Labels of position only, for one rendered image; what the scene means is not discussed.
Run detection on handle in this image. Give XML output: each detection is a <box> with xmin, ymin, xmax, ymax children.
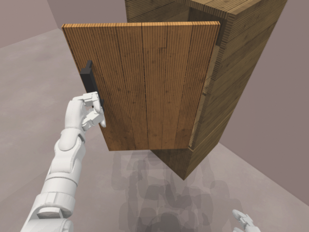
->
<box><xmin>80</xmin><ymin>60</ymin><xmax>105</xmax><ymax>112</ymax></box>

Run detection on cupboard door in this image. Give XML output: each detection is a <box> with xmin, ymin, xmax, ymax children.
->
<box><xmin>61</xmin><ymin>21</ymin><xmax>220</xmax><ymax>151</ymax></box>

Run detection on left robot hand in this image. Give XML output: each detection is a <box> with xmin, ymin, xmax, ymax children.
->
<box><xmin>65</xmin><ymin>92</ymin><xmax>106</xmax><ymax>135</ymax></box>

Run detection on left robot upper arm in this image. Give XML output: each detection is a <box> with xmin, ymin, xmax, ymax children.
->
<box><xmin>22</xmin><ymin>218</ymin><xmax>73</xmax><ymax>232</ymax></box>

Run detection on left robot forearm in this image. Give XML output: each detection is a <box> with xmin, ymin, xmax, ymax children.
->
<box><xmin>20</xmin><ymin>128</ymin><xmax>86</xmax><ymax>232</ymax></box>

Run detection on right robot hand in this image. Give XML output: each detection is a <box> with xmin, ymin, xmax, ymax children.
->
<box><xmin>232</xmin><ymin>209</ymin><xmax>261</xmax><ymax>232</ymax></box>

